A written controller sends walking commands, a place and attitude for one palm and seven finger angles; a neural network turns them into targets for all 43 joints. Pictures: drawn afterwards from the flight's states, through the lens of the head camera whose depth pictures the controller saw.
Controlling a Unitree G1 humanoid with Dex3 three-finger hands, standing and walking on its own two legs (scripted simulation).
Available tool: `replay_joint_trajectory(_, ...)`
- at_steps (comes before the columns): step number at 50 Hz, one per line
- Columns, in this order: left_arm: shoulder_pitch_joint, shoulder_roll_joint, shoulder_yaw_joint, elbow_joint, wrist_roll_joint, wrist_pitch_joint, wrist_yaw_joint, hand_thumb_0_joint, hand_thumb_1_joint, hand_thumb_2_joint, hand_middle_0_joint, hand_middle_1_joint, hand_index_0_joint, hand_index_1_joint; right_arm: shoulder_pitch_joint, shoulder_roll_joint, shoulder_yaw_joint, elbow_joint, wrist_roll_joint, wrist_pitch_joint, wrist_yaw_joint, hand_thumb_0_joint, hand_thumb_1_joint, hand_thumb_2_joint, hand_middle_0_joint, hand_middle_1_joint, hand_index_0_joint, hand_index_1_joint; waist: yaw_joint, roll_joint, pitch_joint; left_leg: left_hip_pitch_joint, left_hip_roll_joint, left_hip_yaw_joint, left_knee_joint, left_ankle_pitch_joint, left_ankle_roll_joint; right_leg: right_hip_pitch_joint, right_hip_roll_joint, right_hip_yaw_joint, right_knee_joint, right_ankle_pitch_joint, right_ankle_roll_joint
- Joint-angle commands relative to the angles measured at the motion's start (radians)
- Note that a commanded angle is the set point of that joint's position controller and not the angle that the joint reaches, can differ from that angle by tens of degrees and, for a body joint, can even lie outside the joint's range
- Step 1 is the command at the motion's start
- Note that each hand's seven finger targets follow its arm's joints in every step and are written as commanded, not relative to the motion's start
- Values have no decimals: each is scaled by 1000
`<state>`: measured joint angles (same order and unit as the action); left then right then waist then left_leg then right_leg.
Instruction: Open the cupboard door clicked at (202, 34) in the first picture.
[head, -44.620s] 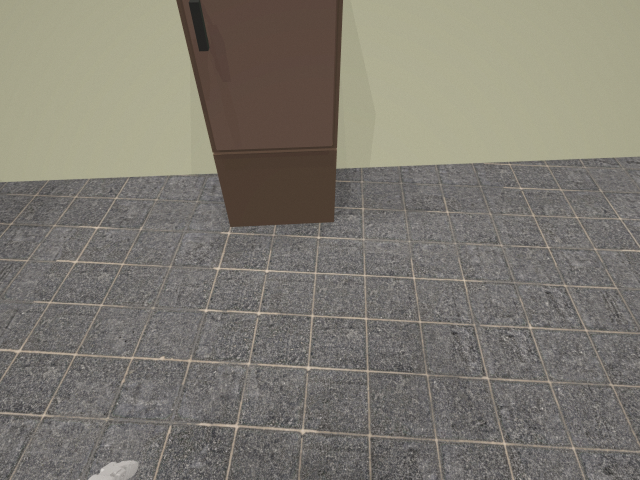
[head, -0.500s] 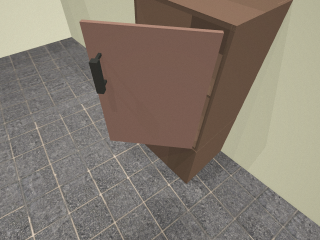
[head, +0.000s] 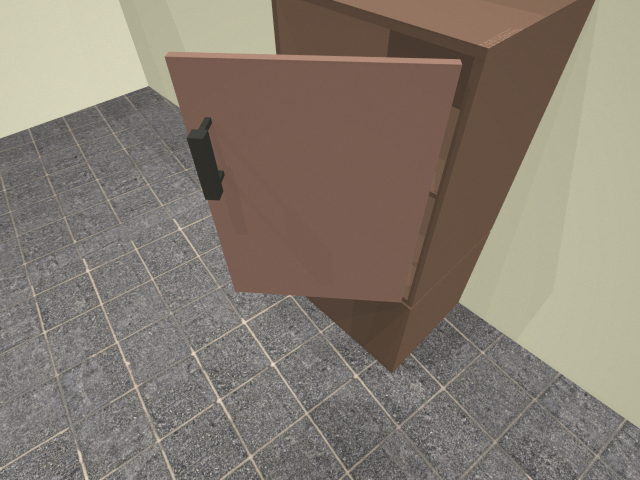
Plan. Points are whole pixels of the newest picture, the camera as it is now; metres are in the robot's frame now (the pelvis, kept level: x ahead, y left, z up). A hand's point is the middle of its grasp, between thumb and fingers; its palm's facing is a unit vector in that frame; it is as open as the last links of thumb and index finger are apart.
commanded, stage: look again from close up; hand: left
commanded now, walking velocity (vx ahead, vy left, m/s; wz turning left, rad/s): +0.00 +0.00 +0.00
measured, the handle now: (210, 158) +0.58 +0.22 +0.09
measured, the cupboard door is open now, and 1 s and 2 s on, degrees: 41 41 41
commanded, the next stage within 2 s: raise the hand with hooked fingers in 0.12 s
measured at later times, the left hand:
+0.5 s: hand (181, 388) +0.22 +0.18 +0.02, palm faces +0.11 -0.99 -0.02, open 7.9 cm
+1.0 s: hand (162, 399) +0.21 +0.21 +0.01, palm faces -0.09 -1.00 -0.04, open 10.7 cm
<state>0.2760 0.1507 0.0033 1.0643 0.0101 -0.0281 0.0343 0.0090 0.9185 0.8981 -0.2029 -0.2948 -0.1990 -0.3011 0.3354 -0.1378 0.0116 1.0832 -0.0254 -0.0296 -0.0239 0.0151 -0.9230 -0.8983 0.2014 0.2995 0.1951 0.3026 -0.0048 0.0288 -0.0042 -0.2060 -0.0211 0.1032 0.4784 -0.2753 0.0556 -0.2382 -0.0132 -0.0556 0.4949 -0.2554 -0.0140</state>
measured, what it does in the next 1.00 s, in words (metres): lowers itself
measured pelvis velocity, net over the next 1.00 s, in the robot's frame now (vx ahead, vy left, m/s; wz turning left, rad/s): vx -0.02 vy -0.03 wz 0.03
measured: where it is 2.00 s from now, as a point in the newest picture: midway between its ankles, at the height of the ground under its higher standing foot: outside the picture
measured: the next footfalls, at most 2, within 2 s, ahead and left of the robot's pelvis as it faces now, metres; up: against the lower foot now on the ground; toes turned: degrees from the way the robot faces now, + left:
none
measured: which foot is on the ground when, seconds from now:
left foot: down 0.00-1.00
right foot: down 0.00-1.00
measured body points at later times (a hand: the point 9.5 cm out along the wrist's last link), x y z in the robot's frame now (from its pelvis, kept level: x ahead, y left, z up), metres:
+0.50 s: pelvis +0.00 +0.00 -0.02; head +0.02 +0.00 +0.43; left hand +0.21 +0.24 +0.02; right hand +0.19 -0.25 -0.09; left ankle -0.01 +0.08 -0.74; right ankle +0.01 -0.11 -0.74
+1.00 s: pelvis -0.02 -0.03 -0.05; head +0.03 -0.03 +0.40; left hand +0.21 +0.26 +0.02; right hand +0.14 -0.25 -0.14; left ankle -0.01 +0.08 -0.74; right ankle +0.01 -0.11 -0.74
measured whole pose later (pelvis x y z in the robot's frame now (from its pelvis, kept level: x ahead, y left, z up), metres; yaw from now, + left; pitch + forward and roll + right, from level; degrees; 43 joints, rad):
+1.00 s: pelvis -0.02 -0.03 -0.05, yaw +2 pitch +10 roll -1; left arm 0.26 0.37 0.33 0.12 -0.39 -0.21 -0.51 0.01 0.19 0.59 -0.26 -0.75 -0.25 -0.76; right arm 0.27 -0.21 0.05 0.57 0.05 -0.22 -0.06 0.02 -0.90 -0.90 0.21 0.30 0.20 0.30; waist -0.03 0.04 -0.08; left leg -0.67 0.04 0.03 0.95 -0.45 0.01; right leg -0.66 0.02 -0.12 0.90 -0.42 -0.06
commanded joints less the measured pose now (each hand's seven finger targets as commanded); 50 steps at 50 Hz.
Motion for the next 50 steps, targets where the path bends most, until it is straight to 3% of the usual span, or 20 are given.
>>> replay_joint_trajectory(1,63,85,9,-26,2,-8,5,0,900,900,-200,-300,-200,-300,32,-111,-15,-36,6,-21,-5,0,-900,-900,200,300,200,300,12,-53,67,-59,137,-165,-154,127,-2,43,-83,98,-61,119,-32)
replay_joint_trajectory(10,40,119,12,-25,1,-4,6,0,900,900,-200,-300,-200,-300,-16,-140,-16,-17,8,-21,-8,0,-900,-900,200,300,200,300,9,-22,31,25,137,-137,-131,265,-5,64,-93,100,-59,196,-28)
replay_joint_trajectory(11,106,112,3,17,10,-1,44,0,900,900,-200,-300,-200,-300,-76,-164,-20,-76,25,-12,-2,0,-900,-900,200,300,200,300,29,-109,49,-18,180,-112,24,389,-30,28,-124,109,-54,353,-8)
replay_joint_trajectory(12,-682,400,217,-1540,-172,-206,32,0,877,890,-202,-315,-202,-315,-81,-317,-64,-433,71,-158,-26,0,-900,-900,200,300,200,300,-82,70,-449,216,55,-175,-47,500,-68,65,-14,28,20,354,-23)
replay_joint_trajectory(13,-163,303,156,-1282,-96,-154,37,0,853,880,-203,-330,-203,-330,-144,-232,-22,-381,51,-261,-58,0,-900,-900,200,300,200,300,15,230,-410,330,108,-170,-71,669,-82,-3,-1,25,89,118,-33)
replay_joint_trajectory(14,-108,242,134,-1169,-122,-106,80,0,830,870,-205,-345,-205,-345,-138,-226,-26,-310,53,-286,-62,0,-900,-900,200,300,200,300,3,251,-326,233,96,-151,-84,595,-117,-46,-5,-4,119,3,-22)
replay_joint_trajectory(15,180,-16,-21,-972,-146,-17,71,0,807,860,-207,-360,-207,-360,-101,-167,-30,-293,67,-283,-46,0,-900,-900,200,300,200,300,-24,135,-171,168,104,-168,-108,496,-111,-131,-2,-15,99,-46,-6)
replay_joint_trajectory(16,13,21,3,-1154,-181,-46,53,0,783,850,-208,-375,-208,-375,-130,-219,-44,-379,65,-295,-33,0,-900,-900,200,300,200,300,-30,121,-41,74,92,-178,-81,411,-98,-137,-14,-18,75,-12,-5)
replay_joint_trajectory(17,2,91,76,-1169,-178,-95,32,0,760,840,-210,-390,-210,-390,-134,-241,-64,-407,50,-305,-31,0,-900,-900,200,300,200,300,-39,71,-53,35,81,-179,-27,336,-96,-152,-10,-29,46,1,-11)
replay_joint_trajectory(19,263,89,147,-1006,-188,-180,-38,0,713,820,-213,-420,-213,-420,-148,-243,-81,-457,40,-301,-19,0,-900,-900,200,300,200,300,18,-99,-31,-97,56,-157,62,314,-91,-153,3,-56,48,77,-18)
replay_joint_trajectory(22,436,22,157,-863,-237,-358,-205,0,643,790,-218,-465,-218,-465,-201,-238,-101,-535,39,-265,9,0,-900,-900,200,300,200,300,45,-370,-2,-328,24,-117,189,157,-80,-262,20,-72,186,76,-14)
replay_joint_trajectory(23,440,47,179,-878,-251,-426,-270,0,620,780,-220,-480,-220,-480,-220,-247,-110,-570,41,-263,17,0,-900,-900,200,300,200,300,54,-332,-31,-372,11,-98,229,122,-81,-272,16,-56,223,78,-19)
replay_joint_trajectory(26,407,176,255,-944,-268,-533,-442,0,550,750,-225,-525,-225,-525,-244,-264,-116,-667,48,-258,41,0,-900,-900,200,300,200,300,66,-19,-148,-348,-7,-75,316,171,-81,-270,-1,-16,315,150,-41)
replay_joint_trajectory(30,152,271,363,-1245,-351,-541,-459,0,457,710,-232,-585,-232,-585,-205,-243,-106,-735,49,-253,18,0,-900,-900,200,300,200,300,54,66,-364,-378,-6,-83,397,132,-50,-290,14,39,371,112,-18)
replay_joint_trajectory(33,19,256,353,-1422,-389,-595,-413,0,387,680,-237,-630,-237,-630,-158,-220,-89,-708,47,-260,-5,0,-900,-900,200,300,200,300,8,131,-377,-347,11,-111,444,125,-40,-327,19,67,361,93,-15)
replay_joint_trajectory(35,-85,256,308,-1426,-378,-614,-415,0,340,660,-240,-660,-240,-660,-133,-235,-79,-669,46,-266,-21,0,-900,-900,200,300,200,300,-45,94,-317,-380,28,-133,478,76,-31,-390,26,88,349,37,-17)
replay_joint_trajectory(37,-91,229,239,-1351,-356,-599,-446,0,293,640,-243,-690,-243,-690,-133,-247,-66,-646,57,-281,-30,0,-900,-900,200,300,200,300,-79,82,-234,-418,36,-140,481,4,-21,-436,27,82,324,-55,-16)
replay_joint_trajectory(40,-141,310,257,-1207,-350,-484,-525,0,223,610,-248,-735,-248,-735,-133,-271,-55,-635,75,-284,-50,0,-900,-900,200,300,200,300,-85,48,-208,-468,31,-140,469,-56,-14,-398,17,123,255,-151,-6)
replay_joint_trajectory(45,0,443,459,-1104,-404,-241,-565,0,107,560,-257,-810,-257,-810,-176,-254,-40,-698,86,-259,-59,0,-900,-900,200,300,200,300,43,-1,-362,-441,16,-125,396,50,-18,-145,-29,156,199,-57,21)
replay_joint_trajectory(50,48,406,561,-1165,-490,-274,-466,0,-10,510,-265,-885,-265,-885,-169,-220,-35,-701,75,-268,-44,0,-900,-900,200,300,200,300,77,-91,-332,-437,19,-139,336,108,-40,-74,-26,123,205,130,34)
